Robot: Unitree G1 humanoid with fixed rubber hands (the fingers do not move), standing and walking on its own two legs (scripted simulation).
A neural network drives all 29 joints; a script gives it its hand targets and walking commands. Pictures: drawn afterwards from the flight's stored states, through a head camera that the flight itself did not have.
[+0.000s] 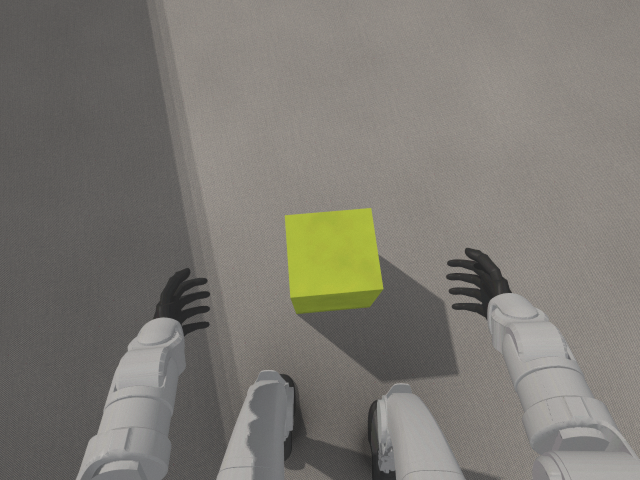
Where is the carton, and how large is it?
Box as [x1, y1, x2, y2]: [285, 208, 382, 313]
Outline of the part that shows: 370,208 285,215 290,297 296,313 366,307 372,303 381,291 382,283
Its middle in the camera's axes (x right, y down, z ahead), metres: +0.03 +0.08 +1.02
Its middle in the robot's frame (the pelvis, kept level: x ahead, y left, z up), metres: +0.51 +0.00 -0.57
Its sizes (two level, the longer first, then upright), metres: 0.210 0.200 0.250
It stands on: the floor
